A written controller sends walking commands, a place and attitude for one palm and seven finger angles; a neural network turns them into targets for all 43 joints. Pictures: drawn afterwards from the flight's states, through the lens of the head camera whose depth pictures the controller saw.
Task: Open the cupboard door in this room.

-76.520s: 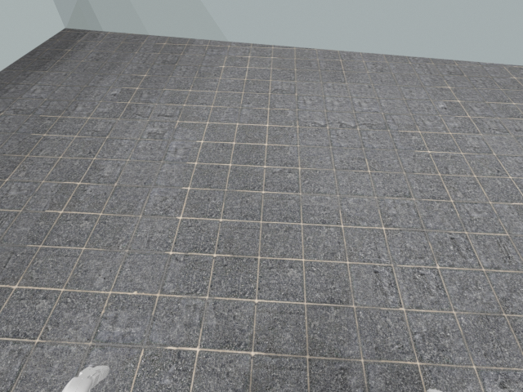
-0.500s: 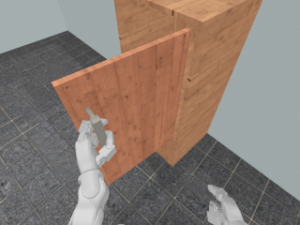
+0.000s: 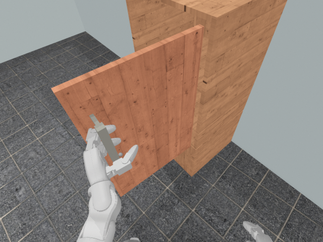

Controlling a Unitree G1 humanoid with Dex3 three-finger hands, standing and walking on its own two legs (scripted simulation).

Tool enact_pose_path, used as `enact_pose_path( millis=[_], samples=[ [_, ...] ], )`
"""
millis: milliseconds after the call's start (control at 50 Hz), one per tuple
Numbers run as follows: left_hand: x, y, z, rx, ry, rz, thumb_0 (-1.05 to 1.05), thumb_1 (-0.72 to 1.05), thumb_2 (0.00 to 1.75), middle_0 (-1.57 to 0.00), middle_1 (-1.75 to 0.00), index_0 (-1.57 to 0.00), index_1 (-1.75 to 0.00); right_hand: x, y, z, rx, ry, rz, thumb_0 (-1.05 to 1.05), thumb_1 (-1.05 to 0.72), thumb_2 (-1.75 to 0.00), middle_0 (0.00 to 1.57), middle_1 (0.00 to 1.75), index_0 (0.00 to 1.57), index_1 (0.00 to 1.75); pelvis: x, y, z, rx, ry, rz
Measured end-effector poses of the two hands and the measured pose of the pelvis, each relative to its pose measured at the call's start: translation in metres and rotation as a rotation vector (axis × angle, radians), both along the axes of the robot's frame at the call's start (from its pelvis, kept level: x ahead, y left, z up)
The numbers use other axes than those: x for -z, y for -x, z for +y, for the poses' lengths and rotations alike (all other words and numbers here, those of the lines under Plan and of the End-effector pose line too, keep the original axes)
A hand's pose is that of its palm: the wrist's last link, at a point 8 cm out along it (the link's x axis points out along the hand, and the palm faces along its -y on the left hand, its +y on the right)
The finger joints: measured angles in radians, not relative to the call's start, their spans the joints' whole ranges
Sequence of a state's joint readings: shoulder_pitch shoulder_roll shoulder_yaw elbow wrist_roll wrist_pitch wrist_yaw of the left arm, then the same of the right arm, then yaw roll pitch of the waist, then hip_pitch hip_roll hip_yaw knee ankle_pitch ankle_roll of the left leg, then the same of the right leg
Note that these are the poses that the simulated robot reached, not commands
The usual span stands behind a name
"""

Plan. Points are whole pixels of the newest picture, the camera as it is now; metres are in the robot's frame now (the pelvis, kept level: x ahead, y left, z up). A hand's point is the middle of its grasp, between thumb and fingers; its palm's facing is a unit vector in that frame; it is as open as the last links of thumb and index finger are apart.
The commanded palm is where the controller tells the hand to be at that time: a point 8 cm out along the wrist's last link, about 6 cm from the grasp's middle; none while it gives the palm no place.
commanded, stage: open thumb and fingers to let go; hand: left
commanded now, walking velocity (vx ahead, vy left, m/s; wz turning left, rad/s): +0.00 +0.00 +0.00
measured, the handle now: (105, 140) +0.35 +0.16 +0.06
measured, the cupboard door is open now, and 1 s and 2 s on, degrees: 87 88 88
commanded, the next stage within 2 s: slide the hand sideways off the handle in 0.46 s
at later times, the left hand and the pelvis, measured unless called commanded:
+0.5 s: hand (119, 156) +0.31 +0.12 +0.06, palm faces +0.31 -0.95 +0.02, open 15.4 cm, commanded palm +0.26 +0.16 +0.06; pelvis -0.01 +0.04 +0.00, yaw -1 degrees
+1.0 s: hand (111, 173) +0.27 +0.13 +0.06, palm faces -0.11 -0.99 +0.01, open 16.3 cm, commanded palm +0.24 +0.19 +0.06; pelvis -0.02 +0.06 -0.01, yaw -2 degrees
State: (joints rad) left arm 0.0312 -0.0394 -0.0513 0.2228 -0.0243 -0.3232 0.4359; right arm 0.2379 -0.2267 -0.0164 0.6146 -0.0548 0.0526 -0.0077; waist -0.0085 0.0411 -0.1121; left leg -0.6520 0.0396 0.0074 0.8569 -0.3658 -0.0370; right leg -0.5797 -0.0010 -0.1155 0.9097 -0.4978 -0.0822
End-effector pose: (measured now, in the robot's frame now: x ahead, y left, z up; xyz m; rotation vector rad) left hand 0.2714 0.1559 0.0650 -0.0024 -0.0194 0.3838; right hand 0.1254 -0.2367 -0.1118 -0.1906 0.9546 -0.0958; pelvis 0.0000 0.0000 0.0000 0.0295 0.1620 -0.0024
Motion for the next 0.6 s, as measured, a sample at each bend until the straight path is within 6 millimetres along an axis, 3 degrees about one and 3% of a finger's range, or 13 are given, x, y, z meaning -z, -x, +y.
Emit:
enact_pose_path(
  millis=[140, 240, 480, 600],
  samples=[
    [0.003, -0.003, 0.001, 0.019, -0.001, -0.008, 0.0, -0.22, 0.42, -0.31, -1.22, -0.31, -1.22, -0.006, -0.011, 0.012, -0.016, -0.001, -0.042, 0.01, -0.9, -0.9, 0.2, 0.3, 0.2, 0.3, 0.001, 0.002, 0.008, 0.002, 0.007, 0.001],
    [0.003, -0.003, 0.007, 0.019, 0.016, -0.011, 0.0, -0.39, 0.35, -0.29, -1.12, -0.29, -1.11, -0.011, -0.019, 0.024, -0.024, -0.007, -0.067, 0.01, -0.9, -0.9, 0.2, 0.3, 0.2, 0.3, 0.001, 0.002, 0.016, 0.008, 0.013, 0.001],
    [0.002, 0.003, 0.005, 0.067, 0.015, -0.024, -0.01, -0.49, 0.3, -0.24, -0.66, -0.23, -0.63, -0.014, -0.022, 0.054, -0.05, -0.017, -0.087, 0.01, -0.9, -0.9, 0.2, 0.3, 0.2, 0.3, 0.004, 0.006, 0.037, 0.011, 0.035, -0.003],
    [0.002, 0.004, 0.007, 0.085, -0.006, -0.023, -0.01, -0.5, 0.3, -0.29, -0.59, -0.29, -0.53, -0.013, -0.017, 0.064, -0.053, -0.021, -0.082, 0.01, -0.9, -0.9, 0.2, 0.3, 0.2, 0.3, 0.006, 0.01, 0.044, 0.012, 0.041, -0.006]
  ],
)
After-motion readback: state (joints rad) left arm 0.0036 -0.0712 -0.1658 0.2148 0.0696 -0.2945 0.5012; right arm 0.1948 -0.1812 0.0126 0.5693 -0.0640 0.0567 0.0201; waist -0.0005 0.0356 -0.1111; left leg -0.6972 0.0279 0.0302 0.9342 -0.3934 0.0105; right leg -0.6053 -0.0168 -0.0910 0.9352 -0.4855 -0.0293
